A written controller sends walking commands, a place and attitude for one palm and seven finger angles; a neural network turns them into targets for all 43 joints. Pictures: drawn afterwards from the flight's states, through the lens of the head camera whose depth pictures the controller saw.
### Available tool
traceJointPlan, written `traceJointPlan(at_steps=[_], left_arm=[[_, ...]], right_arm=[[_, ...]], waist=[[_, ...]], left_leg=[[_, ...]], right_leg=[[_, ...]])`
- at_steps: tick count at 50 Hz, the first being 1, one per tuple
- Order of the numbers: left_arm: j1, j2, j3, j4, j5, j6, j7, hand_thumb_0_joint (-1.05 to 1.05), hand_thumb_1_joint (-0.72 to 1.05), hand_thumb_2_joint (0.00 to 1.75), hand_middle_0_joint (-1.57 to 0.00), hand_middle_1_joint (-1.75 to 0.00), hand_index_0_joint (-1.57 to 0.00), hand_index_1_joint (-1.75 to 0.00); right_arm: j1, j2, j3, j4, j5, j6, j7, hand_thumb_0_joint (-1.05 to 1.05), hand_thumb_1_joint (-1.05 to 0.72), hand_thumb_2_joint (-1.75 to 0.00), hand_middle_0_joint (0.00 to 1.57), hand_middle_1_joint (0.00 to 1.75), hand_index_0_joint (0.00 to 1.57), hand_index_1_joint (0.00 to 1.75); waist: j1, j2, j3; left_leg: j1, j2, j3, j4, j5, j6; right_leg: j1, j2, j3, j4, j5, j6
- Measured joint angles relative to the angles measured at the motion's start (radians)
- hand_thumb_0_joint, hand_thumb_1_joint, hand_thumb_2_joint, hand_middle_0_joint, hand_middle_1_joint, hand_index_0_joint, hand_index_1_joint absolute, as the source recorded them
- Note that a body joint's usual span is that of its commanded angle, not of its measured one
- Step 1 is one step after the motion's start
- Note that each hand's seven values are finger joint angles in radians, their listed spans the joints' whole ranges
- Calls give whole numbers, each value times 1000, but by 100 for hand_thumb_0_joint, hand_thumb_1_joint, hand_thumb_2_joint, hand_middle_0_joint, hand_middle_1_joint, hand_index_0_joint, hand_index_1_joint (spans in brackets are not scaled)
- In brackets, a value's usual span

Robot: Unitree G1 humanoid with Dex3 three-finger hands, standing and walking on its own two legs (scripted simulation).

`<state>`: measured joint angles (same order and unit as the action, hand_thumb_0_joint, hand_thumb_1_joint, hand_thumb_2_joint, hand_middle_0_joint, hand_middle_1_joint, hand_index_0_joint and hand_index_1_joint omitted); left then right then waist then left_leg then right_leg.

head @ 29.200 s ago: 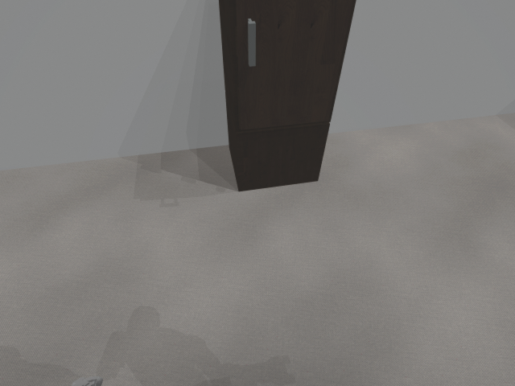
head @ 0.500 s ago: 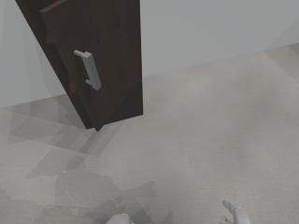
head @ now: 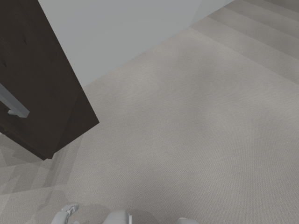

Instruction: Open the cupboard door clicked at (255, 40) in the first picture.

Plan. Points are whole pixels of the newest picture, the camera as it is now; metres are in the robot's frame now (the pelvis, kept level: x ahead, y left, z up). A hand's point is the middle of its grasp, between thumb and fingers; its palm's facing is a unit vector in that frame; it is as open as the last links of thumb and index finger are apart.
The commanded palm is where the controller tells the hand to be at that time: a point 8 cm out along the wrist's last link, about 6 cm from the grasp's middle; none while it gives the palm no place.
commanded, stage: walk to a spot facing it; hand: left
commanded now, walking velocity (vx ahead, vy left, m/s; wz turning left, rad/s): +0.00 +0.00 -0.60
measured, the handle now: (3, 100) +0.43 +0.45 +0.05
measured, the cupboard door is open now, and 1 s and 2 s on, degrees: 43 43 43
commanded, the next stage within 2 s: turn to face it in 1.68 s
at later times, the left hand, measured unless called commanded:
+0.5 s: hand (111, 188) +0.23 +0.14 -0.14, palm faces -0.33 -0.93 -0.17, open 7.4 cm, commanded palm none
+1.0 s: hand (142, 161) +0.33 +0.05 -0.18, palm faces -0.43 -0.89 -0.17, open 7.3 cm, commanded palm none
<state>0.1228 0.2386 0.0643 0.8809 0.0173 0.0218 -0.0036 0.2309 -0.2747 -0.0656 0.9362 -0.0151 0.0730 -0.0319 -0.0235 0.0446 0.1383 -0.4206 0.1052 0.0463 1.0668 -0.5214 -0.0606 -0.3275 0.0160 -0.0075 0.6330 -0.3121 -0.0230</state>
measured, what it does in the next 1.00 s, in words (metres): walks ahead, turning right: left foot, then right foot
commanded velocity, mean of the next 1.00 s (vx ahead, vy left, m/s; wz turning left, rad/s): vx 0.30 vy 0.00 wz -0.48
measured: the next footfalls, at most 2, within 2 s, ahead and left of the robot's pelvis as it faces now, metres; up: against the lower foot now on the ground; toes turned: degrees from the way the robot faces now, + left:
left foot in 0.22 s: +0.08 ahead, +0.13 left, +0.00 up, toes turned -4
right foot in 0.60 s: +0.12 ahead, -0.18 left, +0.00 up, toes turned -29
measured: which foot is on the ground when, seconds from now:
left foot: up 0.00-0.20, down 0.22-0.60, up 0.62-0.96, down 0.98-1.00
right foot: down 0.00-0.22, up 0.24-0.58, down 0.60-0.98, up 1.00-1.00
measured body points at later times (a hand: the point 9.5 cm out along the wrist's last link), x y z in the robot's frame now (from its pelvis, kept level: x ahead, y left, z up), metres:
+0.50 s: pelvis +0.06 -0.01 +0.02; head +0.11 -0.01 +0.47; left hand +0.24 +0.19 -0.13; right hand -0.04 -0.23 -0.12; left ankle +0.04 +0.13 -0.72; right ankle +0.06 -0.16 -0.68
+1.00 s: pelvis +0.24 -0.11 +0.00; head +0.28 -0.12 +0.45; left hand +0.35 +0.10 -0.16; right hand +0.23 -0.39 -0.12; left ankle +0.37 -0.06 -0.73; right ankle +0.09 -0.16 -0.72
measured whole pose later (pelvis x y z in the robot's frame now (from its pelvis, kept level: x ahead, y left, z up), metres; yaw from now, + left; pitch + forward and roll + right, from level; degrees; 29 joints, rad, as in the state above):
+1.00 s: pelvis +0.24 -0.11 +0.00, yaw -31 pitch +0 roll -1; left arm 0.32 0.19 0.07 1.05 0.01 -0.03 -0.02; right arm 0.13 -0.19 -0.04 0.91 -0.04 -0.06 0.01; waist 0.02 -0.01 0.06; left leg -0.41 0.08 0.09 0.58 -0.18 0.00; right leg -0.11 0.04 0.00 0.59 -0.44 -0.03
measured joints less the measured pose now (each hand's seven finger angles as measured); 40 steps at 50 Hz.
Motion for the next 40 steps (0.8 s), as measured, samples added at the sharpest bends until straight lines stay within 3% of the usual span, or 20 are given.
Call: traceJointPlan(at_steps=[2,5,10,11,14,18,21,24,28,30,32,34,35,40], left_arm=[[7,-7,-3,4,2,7,9,1,90,90,-20,-29,-20,-30],[19,-17,-8,12,5,14,9,1,90,90,-20,-29,-20,-30],[39,-28,-6,21,4,27,-2,1,90,90,-20,-30,-21,-30],[48,-33,-5,20,2,31,-6,1,90,90,-20,-30,-21,-30],[51,-28,8,30,5,43,-25,1,90,90,-20,-29,-21,-30],[46,-19,21,31,13,31,-54,1,90,90,-20,-29,-20,-30],[38,-18,22,27,13,23,-60,1,91,90,-20,-29,-20,-30],[20,-19,20,30,12,22,-63,1,91,90,-20,-29,-20,-30],[-12,-19,14,35,12,16,-66,1,91,90,-20,-29,-20,-30],[-27,-15,8,28,12,-5,-66,1,91,90,-20,-29,-20,-30],[-37,-18,9,23,4,-42,-51,1,91,90,-20,-29,-20,-30],[-25,-30,4,26,-4,-56,-32,1,91,90,-20,-29,-20,-30],[-12,-36,2,31,-5,-57,-24,1,91,90,-20,-29,-20,-30],[70,-57,-2,87,4,-55,-9,1,91,90,-20,-29,-20,-30]], right_arm=[[-13,6,0,-4,2,-2,2,1,-91,-89,19,30,20,30],[-24,23,2,-20,3,-10,5,1,-91,-89,19,30,20,30],[-20,53,17,-49,1,-39,8,1,-91,-89,19,30,20,30],[-8,52,21,-56,-3,-51,9,1,-91,-89,19,30,20,30],[22,71,36,-52,-23,-76,6,1,-91,-89,20,30,20,30],[85,90,48,-28,-27,-90,5,1,-91,-89,20,30,20,30],[126,95,48,-6,-25,-102,4,1,-91,-89,20,30,20,30],[158,93,42,14,-27,-104,9,1,-90,-89,20,30,20,30],[193,80,33,39,-30,-98,17,1,-90,-89,20,30,20,30],[219,74,31,48,-24,-93,21,1,-90,-89,20,30,20,30],[202,67,30,73,-10,-70,28,1,-90,-89,20,30,20,30],[156,58,22,89,-5,-51,28,1,-91,-89,20,30,20,30],[131,55,18,89,-7,-47,28,1,-91,-89,20,30,20,30],[16,65,8,33,-14,-63,34,1,-91,-89,19,30,20,30]], waist=[[-1,-17,-4],[-1,-40,-20],[3,-61,-53],[2,-50,-70],[0,-55,-80],[9,-60,-87],[10,-54,-86],[-4,-46,-79],[-29,-33,-66],[-36,-27,-61],[-25,-26,-42],[-22,-18,-28],[-21,-16,-27],[-16,-34,-53]], left_leg=[[-30,-16,-5,22,34,-5],[-28,-35,-4,-71,67,-6],[77,-63,1,-377,134,8],[103,-56,-5,-457,139,25],[115,-33,25,-455,206,63],[200,-10,76,-573,233,55],[254,6,119,-642,247,44],[293,24,162,-662,231,26],[330,59,218,-621,167,-11],[315,89,227,-519,104,-26],[214,89,153,-226,11,-7],[93,61,67,24,27,5],[43,53,47,78,61,6],[-96,34,24,-43,184,-1]], right_leg=[[15,7,26,-35,24,2],[30,16,61,-75,48,0],[23,40,111,-65,43,15],[3,55,111,-30,-2,14],[-91,49,59,220,-160,17],[-193,-15,-13,435,-58,35],[-219,-57,-35,404,0,45],[-200,-82,-57,265,6,46],[-129,-75,-95,77,-17,26],[-56,-55,-115,-29,-2,-6],[-60,-42,-105,14,50,-30],[-28,-24,-99,14,15,-34],[-3,-13,-94,-13,11,-34],[115,17,-53,-173,43,-35]])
